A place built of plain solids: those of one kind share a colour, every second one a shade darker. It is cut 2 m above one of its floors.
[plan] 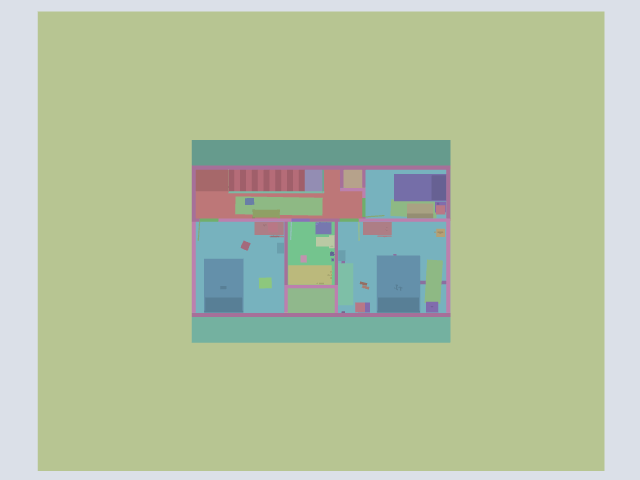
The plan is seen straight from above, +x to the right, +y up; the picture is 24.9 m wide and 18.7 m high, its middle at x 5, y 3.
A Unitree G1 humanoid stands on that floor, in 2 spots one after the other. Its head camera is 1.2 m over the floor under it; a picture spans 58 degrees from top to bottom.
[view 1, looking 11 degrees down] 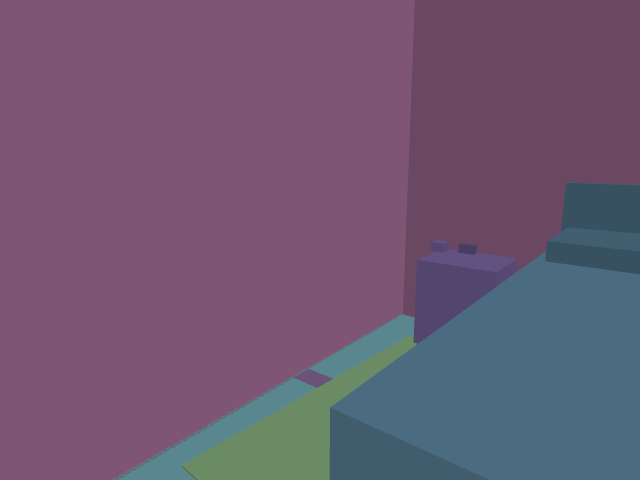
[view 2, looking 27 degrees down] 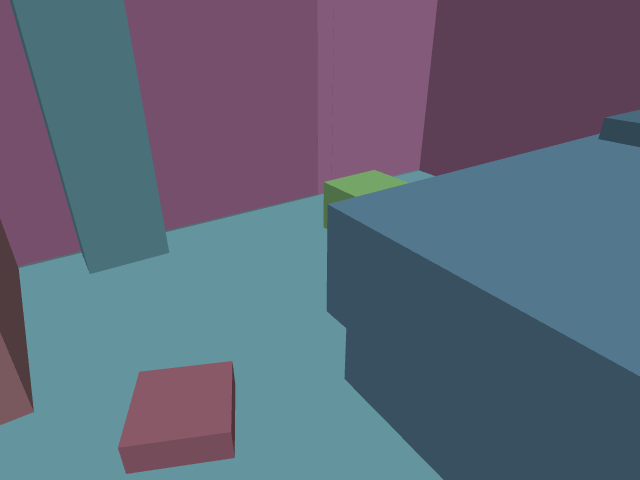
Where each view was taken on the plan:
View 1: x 8.43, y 3.02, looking -51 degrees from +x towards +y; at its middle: wall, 2.42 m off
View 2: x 1.02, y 2.98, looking -34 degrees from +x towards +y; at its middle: upper_floor_bedroom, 2.64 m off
